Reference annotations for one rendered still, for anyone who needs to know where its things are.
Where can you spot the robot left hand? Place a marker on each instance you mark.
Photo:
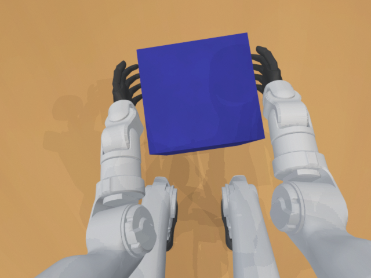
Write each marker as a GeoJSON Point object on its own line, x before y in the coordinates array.
{"type": "Point", "coordinates": [121, 89]}

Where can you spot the robot left upper arm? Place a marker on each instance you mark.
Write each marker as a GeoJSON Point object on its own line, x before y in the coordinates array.
{"type": "Point", "coordinates": [117, 240]}

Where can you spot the carton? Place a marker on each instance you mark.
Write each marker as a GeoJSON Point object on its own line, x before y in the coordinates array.
{"type": "Point", "coordinates": [199, 95]}

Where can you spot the left robot forearm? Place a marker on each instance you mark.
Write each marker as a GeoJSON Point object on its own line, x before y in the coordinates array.
{"type": "Point", "coordinates": [120, 178]}

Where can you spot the robot right hand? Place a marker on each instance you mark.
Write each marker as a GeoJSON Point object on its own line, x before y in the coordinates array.
{"type": "Point", "coordinates": [268, 68]}

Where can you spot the robot right foot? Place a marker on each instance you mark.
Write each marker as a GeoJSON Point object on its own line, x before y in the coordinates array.
{"type": "Point", "coordinates": [227, 237]}

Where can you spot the robot right thigh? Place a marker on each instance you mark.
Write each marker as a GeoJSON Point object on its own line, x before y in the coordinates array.
{"type": "Point", "coordinates": [252, 253]}

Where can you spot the robot right upper arm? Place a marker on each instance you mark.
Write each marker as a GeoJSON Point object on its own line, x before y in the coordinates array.
{"type": "Point", "coordinates": [314, 216]}

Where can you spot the right robot forearm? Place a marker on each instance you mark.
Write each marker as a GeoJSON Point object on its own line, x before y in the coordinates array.
{"type": "Point", "coordinates": [296, 156]}

